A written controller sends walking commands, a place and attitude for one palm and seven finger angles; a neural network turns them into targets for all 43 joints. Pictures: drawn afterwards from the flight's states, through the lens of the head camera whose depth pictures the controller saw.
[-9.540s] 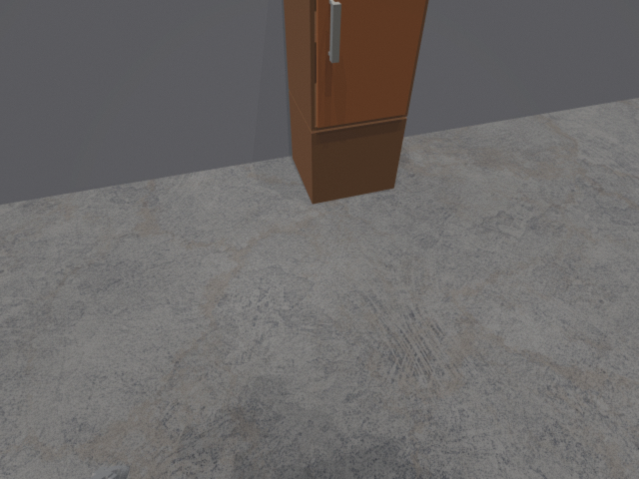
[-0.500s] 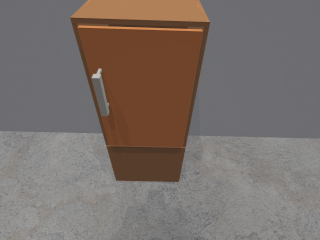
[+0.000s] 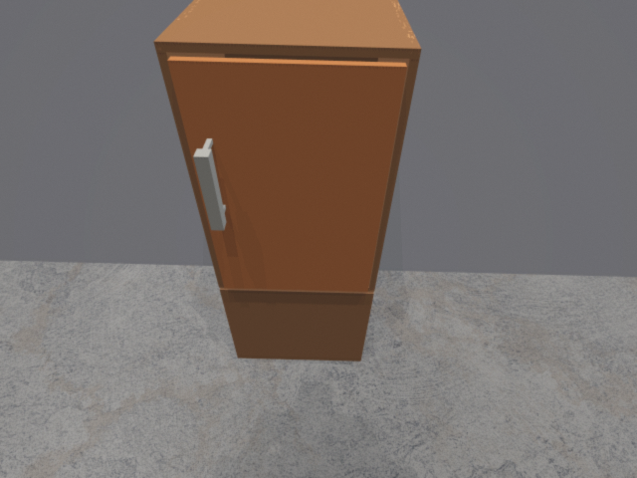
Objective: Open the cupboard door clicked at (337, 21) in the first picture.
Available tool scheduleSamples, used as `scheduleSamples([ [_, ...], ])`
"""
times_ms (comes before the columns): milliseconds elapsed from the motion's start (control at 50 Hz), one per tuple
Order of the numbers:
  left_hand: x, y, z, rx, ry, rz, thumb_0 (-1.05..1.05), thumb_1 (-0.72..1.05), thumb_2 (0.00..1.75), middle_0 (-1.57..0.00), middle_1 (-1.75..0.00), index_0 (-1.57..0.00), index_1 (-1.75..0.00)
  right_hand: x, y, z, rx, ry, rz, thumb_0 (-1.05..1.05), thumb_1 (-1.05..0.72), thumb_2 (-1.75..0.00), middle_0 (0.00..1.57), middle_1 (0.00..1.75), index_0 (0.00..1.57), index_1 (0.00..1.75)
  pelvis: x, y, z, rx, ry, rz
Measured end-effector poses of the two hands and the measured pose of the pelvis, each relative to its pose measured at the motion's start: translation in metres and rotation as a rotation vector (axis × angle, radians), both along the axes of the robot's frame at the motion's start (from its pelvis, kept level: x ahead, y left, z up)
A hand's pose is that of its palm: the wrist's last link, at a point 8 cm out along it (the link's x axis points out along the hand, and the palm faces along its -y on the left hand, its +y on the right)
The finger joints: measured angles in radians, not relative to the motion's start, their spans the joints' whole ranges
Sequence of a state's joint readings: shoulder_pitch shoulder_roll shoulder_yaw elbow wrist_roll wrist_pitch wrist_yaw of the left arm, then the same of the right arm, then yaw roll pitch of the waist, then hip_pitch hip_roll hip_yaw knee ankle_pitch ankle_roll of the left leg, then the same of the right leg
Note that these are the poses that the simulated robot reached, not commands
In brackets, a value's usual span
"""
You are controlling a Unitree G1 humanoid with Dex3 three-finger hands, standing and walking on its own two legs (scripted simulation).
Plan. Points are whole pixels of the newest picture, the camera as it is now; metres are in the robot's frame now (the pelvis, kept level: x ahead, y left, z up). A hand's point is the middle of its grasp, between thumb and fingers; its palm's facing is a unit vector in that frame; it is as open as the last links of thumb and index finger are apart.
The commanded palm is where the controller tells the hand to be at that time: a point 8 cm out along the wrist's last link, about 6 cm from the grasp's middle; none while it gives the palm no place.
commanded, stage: shuffle to correct the standing spot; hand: left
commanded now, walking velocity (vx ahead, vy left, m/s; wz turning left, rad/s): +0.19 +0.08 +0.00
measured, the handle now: (213, 185) +0.62 +0.25 +0.02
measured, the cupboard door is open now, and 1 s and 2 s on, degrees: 0 0 0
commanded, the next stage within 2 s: come to a stop and stand still in 0.30 s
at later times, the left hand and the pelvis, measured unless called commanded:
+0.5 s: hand out of the picture +0.07 +0.19 -0.19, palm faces +0.05 -0.99 -0.16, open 7.3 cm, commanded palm none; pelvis +0.07 +0.03 -0.02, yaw +0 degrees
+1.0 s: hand out of the picture +0.12 +0.23 -0.18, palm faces +0.03 -0.97 -0.22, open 7.4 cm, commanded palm none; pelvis +0.08 +0.05 +0.00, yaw +0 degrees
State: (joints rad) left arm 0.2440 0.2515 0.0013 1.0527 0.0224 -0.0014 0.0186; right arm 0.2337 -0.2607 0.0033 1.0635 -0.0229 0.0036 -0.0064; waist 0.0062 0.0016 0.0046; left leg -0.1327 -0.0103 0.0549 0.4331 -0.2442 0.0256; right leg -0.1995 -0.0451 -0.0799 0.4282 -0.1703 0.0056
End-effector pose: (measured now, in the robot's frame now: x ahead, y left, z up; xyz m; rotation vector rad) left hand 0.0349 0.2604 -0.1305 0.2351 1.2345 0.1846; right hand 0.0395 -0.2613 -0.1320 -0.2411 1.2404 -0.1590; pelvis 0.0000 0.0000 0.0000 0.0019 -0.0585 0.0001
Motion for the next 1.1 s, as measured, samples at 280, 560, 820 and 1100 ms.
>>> scheduleSamples([
  [280,-0.062,-0.029,-0.032,-0.152,0.245,0.097,0.01,0.90,0.90,-0.21,-0.30,-0.20,-0.30,-0.073,0.062,-0.013,0.062,0.243,-0.115,0.01,-0.90,-0.90,0.20,0.30,0.20,0.30,0.033,0.023,-0.010,-0.015,0.020,-0.011],
  [560,0.038,-0.013,-0.032,-0.110,0.081,0.095,0.02,0.93,0.90,-0.20,-0.30,-0.20,-0.30,-0.043,0.106,-0.026,0.128,0.321,-0.154,0.01,-0.90,-0.90,0.20,0.30,0.20,0.30,0.079,0.036,-0.016,-0.042,0.012,0.023],
  [820,0.065,0.023,-0.026,-0.096,0.127,0.067,0.01,0.92,0.90,-0.20,-0.30,-0.19,-0.30,0.056,0.099,-0.008,0.023,0.097,-0.110,0.04,-0.94,-0.90,0.20,0.30,0.20,0.30,0.093,0.062,-0.004,-0.016,0.023,-0.011],
  [1100,0.077,0.003,-0.024,-0.043,0.017,-0.009,0.00,0.91,0.90,-0.20,-0.30,-0.19,-0.30,0.054,0.058,-0.022,0.057,0.028,-0.092,0.01,-0.91,-0.90,0.20,0.30,0.20,0.30,0.068,0.030,-0.017,-0.002,0.019,-0.004],
])
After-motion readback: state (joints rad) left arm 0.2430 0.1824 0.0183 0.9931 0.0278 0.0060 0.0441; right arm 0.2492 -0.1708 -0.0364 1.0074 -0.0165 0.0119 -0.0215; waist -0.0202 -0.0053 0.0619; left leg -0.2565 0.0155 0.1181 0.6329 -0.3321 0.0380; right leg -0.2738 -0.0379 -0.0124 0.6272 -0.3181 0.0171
